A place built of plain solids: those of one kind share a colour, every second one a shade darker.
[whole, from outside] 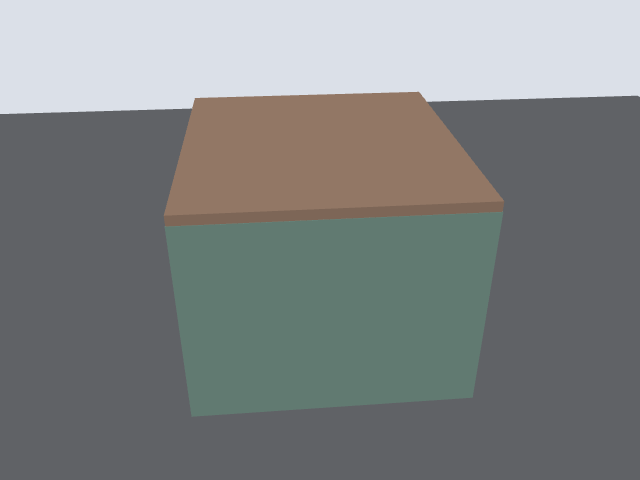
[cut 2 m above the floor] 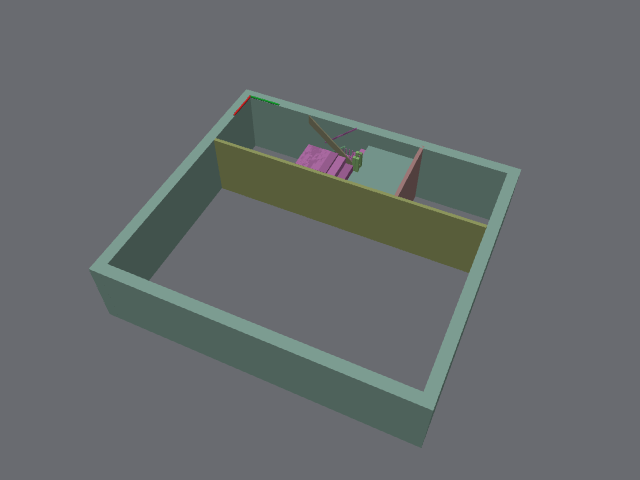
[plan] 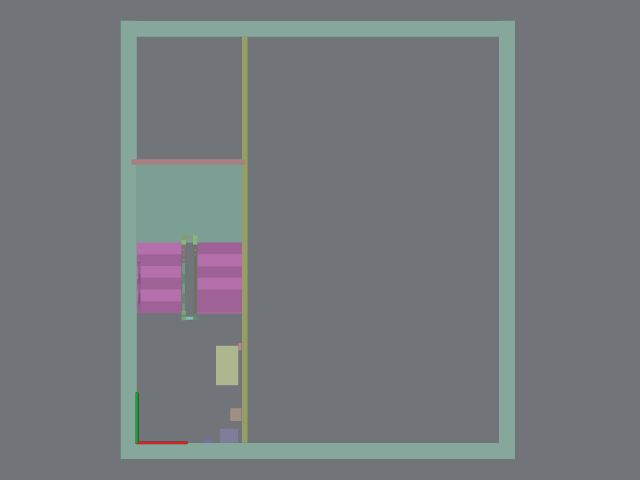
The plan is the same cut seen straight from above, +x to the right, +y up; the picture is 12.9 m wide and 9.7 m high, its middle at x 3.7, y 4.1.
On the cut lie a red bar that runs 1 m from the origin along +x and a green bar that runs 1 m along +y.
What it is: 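A small block of dwellings, 7.3 m wide and 8.2 m deep inside, its common dog-leg stair of 14 risers of 214 mm a storey on goings of 238 mm, 0.90 m wide flights and a well of 0.32 m; the dwelling on the first floor; a hall, a living room with a kitchen corner, a bedroom, the bathroom shut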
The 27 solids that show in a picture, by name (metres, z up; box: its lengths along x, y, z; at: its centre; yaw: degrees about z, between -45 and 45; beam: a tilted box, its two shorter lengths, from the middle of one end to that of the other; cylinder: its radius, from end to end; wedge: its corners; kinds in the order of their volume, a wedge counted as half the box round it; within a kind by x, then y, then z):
{
 "wall_1": {"box": [0.33, 8.86, 6.04], "at": [-0.16, 4.1, 2.97]},
 "wall_2": {"box": [7.97, 0.33, 6.04], "at": [3.66, -0.16, 2.97]},
 "wall_3": {"box": [7.97, 0.33, 6.04], "at": [3.66, 8.37, 2.97]},
 "wall_4": {"box": [0.33, 8.86, 6.04], "at": [7.48, 4.1, 2.97]},
 "roof_slab_1": {"box": [7.95, 8.84, 0.44], "at": [3.66, 4.1, 6.05]},
 "piece_1": {"box": [0.9, 0.72, 0.26], "at": [0.45, 2.98, 0.08]},
 "piece_2": {"box": [0.9, 0.72, 0.48], "at": [0.45, 3.22, 0.19]},
 "piece_3": {"box": [0.9, 0.72, 0.69], "at": [0.45, 3.46, 0.3]},
 "piece_4": {"box": [0.9, 0.72, 0.91], "at": [0.45, 3.7, 0.4]},
 "piece_5": {"box": [0.9, 0.72, 1.12], "at": [0.45, 3.93, 0.51]},
 "piece_6": {"box": [0.9, 0.54, 1.33], "at": [0.45, 4.08, 0.62]},
 "piece_7": {"box": [0.9, 0.25, 2.83], "at": [1.67, 2.74, 1.37]},
 "piece_8": {"box": [0.9, 0.47, 2.62], "at": [1.67, 2.87, 1.26]},
 "piece_9": {"box": [0.9, 0.72, 2.4], "at": [1.67, 2.98, 1.15]},
 "piece_10": {"box": [0.9, 0.72, 2.19], "at": [1.67, 3.22, 1.04]},
 "piece_11": {"box": [0.9, 0.72, 1.98], "at": [1.67, 3.45, 0.94]},
 "piece_12": {"box": [0.9, 0.72, 1.76], "at": [1.67, 3.69, 0.83]},
 "half_1": {"box": [2.12, 1.57, 1.55], "at": [1.06, 4.83, 0.72]},
 "core_wall_low_1": {"box": [0.11, 8.21, 2.89], "at": [2.18, 4.1, 1.39]},
 "core_wall_back_1": {"box": [2.29, 0.11, 5.88], "at": [1.03, 5.67, 2.89]},
 "hung_more_letter_boxes_1": {"box": [0.37, 0.29, 1.27], "at": [1.86, 0.14, 0.59]},
 "hlap_1": {"box": [0.9, 0.07, 1.48], "at": [1.67, 4.08, 0.69]},
 "guard_string_1": {"wedge": [[1.16, 2.62, 2.76], [1.16, 2.62, 3.03], [1.16, 4.05, 1.48], [1.16, 4.05, 1.74], [1.2, 2.62, 2.76], [1.2, 2.62, 3.03], [1.2, 4.05, 1.48], [1.2, 4.05, 1.74]]},
 "guard_newel_1": {"box": [0.09, 0.09, 1.29], "at": [1.18, 4.05, 2.12]},
 "guard_newel_2": {"box": [0.09, 0.09, 1.15], "at": [1.18, 4.15, 2.02]},
 "laid_doormat_1": {"box": [0.45, 0.8, 0.05], "at": [1.82, 1.56, -0.02]},
 "parcel_1": {"box": [0.23, 0.26, 0.25], "at": [2.0, 0.57, 0.07]}
}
